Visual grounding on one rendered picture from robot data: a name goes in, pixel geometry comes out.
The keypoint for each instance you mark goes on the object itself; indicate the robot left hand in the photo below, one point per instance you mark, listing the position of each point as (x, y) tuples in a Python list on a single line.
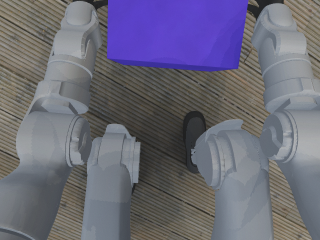
[(96, 4)]

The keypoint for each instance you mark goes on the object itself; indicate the robot right forearm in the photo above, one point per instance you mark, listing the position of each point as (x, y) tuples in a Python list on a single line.
[(284, 61)]

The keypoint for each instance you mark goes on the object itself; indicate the left robot upper arm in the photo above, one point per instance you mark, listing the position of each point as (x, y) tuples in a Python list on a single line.
[(49, 146)]

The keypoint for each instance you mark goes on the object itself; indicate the robot left forearm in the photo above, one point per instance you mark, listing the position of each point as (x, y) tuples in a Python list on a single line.
[(70, 68)]

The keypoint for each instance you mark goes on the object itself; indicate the right robot shin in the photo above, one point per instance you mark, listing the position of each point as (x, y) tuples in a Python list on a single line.
[(232, 124)]

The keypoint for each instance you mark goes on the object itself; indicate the carton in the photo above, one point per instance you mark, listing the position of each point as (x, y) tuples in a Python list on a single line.
[(197, 35)]

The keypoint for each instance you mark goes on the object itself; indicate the robot right hand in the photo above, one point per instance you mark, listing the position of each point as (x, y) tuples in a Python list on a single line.
[(262, 4)]

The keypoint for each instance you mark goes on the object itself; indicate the right robot upper arm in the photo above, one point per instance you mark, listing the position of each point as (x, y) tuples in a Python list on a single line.
[(291, 137)]

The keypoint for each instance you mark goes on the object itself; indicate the right robot thigh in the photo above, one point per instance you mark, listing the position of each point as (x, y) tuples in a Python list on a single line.
[(243, 208)]

